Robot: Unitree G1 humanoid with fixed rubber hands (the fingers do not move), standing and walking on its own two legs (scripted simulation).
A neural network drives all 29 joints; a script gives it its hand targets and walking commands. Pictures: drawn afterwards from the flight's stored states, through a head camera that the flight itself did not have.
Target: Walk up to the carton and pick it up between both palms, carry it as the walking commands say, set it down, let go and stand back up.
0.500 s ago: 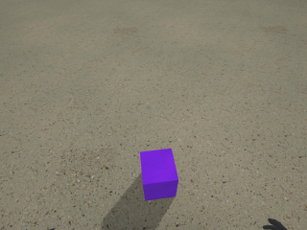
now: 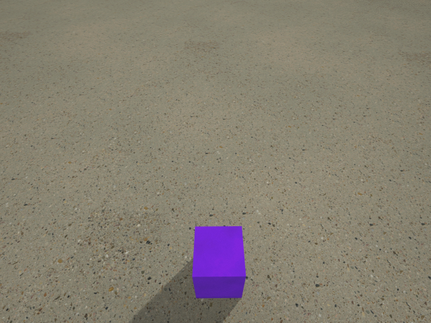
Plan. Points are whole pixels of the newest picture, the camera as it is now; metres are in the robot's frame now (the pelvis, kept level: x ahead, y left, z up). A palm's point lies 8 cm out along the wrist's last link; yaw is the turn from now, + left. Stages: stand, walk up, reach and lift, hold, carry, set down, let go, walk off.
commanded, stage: walk up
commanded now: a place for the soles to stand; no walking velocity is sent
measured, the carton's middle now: (218, 262) +0.52 +0.04 -0.65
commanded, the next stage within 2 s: reach and lift in 1.60 s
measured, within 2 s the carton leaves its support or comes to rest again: neither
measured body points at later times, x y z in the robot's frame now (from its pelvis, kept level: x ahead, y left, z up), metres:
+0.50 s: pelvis +0.11 -0.02 -0.02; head +0.14 -0.02 +0.43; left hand +0.21 +0.32 -0.11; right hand +0.23 -0.34 -0.13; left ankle +0.10 +0.11 -0.74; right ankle +0.15 -0.15 -0.74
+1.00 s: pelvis +0.11 -0.02 +0.00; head +0.13 -0.01 +0.44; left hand +0.19 +0.34 -0.10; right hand +0.28 -0.33 -0.10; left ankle +0.10 +0.11 -0.74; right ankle +0.15 -0.15 -0.74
